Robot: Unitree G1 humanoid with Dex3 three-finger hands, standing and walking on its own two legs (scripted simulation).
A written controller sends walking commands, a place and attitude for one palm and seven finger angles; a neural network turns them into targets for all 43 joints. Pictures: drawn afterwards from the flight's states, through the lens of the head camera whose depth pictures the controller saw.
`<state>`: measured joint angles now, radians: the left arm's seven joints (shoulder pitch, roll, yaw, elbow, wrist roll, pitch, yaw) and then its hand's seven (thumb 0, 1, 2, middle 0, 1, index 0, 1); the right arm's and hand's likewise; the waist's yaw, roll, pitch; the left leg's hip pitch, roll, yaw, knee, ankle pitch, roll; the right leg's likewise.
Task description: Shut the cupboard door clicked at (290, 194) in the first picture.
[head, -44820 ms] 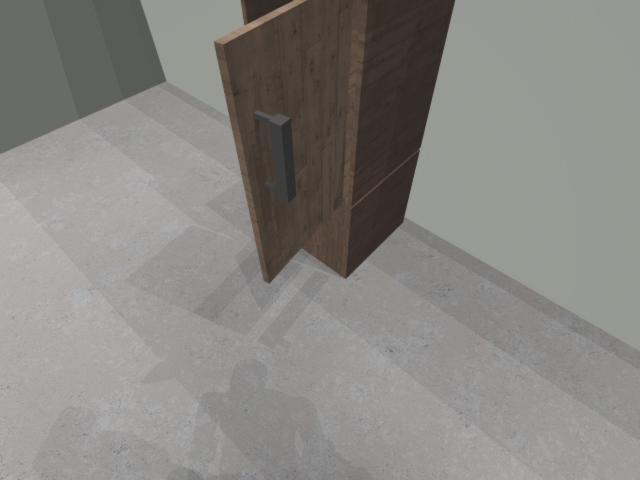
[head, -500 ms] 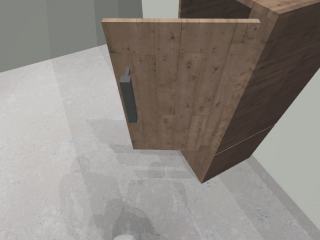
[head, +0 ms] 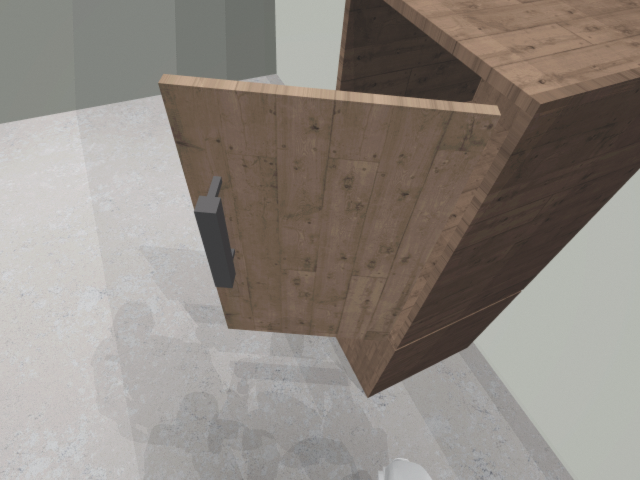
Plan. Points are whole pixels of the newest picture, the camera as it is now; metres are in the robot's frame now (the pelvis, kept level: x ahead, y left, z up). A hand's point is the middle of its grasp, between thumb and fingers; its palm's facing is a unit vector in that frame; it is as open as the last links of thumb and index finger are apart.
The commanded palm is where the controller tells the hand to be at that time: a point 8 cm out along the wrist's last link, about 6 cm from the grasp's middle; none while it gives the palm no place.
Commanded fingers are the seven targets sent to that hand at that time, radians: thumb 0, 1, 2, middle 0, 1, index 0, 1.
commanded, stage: come to a stop and stand still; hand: left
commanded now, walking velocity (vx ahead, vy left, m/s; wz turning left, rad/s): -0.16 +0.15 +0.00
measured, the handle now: (221, 234) +0.41 +0.18 +0.03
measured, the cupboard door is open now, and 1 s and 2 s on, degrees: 61 61 61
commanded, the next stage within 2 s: look again from close up in 1.02 s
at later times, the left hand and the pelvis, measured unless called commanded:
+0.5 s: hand out of the picture +0.02 +0.17 -0.20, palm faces +0.09 -0.97 -0.24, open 7.3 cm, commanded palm none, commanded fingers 0.00 0.90 0.90 -0.20 -0.30 -0.20 -0.30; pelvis -0.01 -0.03 -0.02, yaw +2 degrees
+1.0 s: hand out of the picture -0.04 +0.16 -0.18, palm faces +0.03 -0.98 -0.19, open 7.3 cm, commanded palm none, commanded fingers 0.00 0.90 0.90 -0.20 -0.30 -0.20 -0.30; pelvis -0.04 -0.01 +0.00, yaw +0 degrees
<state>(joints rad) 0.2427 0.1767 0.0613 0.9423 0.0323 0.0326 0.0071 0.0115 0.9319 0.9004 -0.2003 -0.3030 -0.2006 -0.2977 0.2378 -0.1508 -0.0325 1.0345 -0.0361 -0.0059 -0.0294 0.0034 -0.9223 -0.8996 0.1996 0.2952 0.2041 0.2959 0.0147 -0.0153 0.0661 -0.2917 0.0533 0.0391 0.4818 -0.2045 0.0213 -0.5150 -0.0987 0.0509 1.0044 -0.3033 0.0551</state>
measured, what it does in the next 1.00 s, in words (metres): steps on the spot: right foot, then left foot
